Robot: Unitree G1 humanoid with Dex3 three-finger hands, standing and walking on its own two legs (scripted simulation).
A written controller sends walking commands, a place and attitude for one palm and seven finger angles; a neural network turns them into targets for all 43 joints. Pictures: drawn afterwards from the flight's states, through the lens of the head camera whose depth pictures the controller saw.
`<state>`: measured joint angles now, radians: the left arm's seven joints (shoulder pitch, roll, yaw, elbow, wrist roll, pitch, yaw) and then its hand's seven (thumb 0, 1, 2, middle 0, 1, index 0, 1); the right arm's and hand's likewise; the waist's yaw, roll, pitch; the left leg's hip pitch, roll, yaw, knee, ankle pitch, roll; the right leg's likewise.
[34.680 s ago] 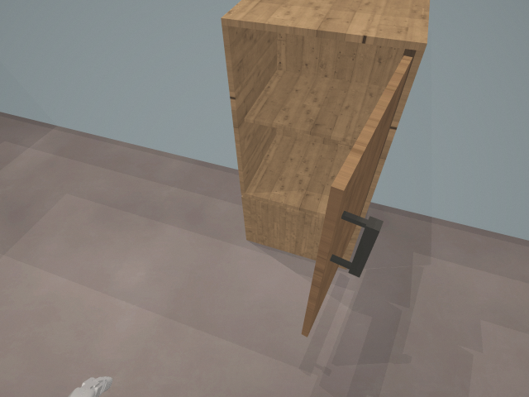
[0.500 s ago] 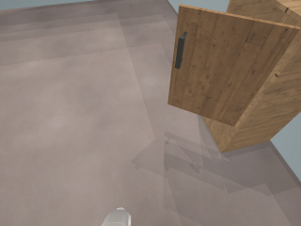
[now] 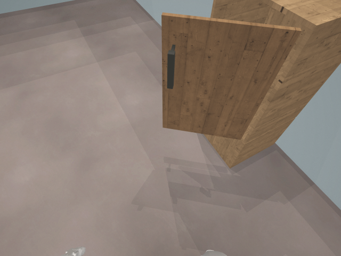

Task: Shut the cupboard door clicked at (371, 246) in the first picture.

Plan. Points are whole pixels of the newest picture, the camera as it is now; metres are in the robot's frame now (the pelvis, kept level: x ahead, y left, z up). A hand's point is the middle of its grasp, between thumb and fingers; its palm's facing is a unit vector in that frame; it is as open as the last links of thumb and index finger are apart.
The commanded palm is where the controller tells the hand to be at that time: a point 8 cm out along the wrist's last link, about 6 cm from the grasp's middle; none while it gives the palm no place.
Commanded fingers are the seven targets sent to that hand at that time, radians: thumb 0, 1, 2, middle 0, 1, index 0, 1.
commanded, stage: turn to face it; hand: left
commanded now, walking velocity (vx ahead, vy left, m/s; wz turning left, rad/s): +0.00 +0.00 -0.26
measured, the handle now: (171, 67) +0.72 +0.03 -0.01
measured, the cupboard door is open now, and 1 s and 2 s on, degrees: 51 51 51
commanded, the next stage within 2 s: take the last steps up to it in 0.06 s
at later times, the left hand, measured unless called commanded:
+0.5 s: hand (111, 255) +0.14 +0.17 -0.18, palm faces -0.15 -0.98 -0.15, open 7.3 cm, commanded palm none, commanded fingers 0.00 0.90 0.90 -0.20 -0.30 -0.20 -0.30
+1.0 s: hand (138, 223) +0.22 +0.10 -0.18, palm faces -0.11 -0.98 -0.17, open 7.3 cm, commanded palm none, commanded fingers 0.00 0.90 0.90 -0.20 -0.30 -0.20 -0.30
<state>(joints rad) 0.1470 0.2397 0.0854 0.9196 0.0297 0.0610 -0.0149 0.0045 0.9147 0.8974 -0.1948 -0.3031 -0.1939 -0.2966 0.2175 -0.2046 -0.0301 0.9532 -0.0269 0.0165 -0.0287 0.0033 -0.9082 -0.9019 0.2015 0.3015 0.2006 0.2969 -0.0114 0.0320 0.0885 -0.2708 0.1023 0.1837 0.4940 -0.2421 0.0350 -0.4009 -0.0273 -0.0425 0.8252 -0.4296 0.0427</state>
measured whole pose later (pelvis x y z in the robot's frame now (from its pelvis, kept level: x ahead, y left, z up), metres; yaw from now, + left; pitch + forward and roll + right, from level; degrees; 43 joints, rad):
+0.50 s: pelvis +0.06 +0.00 +0.00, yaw -7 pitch +1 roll -1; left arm 0.22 0.19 0.06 1.00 0.04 0.05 -0.04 0.01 0.92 0.90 -0.20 -0.30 -0.20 -0.30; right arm 0.37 -0.16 -0.02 0.99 -0.04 -0.03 -0.02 0.00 -0.91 -0.90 0.20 0.30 0.20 0.30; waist -0.06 -0.02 0.01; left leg -0.23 0.07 0.13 0.51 -0.30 0.01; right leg -0.43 -0.01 -0.02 1.00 -0.42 -0.02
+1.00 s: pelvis +0.19 -0.06 +0.00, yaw -8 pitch +1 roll -2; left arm 0.28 0.15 0.04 1.08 0.03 -0.04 0.01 0.00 0.93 0.90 -0.20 -0.30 -0.20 -0.30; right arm 0.21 -0.17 -0.04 1.02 -0.02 -0.01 -0.01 0.01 -0.91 -0.90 0.20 0.30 0.19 0.30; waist -0.01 0.01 0.04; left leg -0.43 0.07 0.09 0.75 -0.33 0.00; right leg -0.14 0.02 -0.11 0.37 -0.25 -0.04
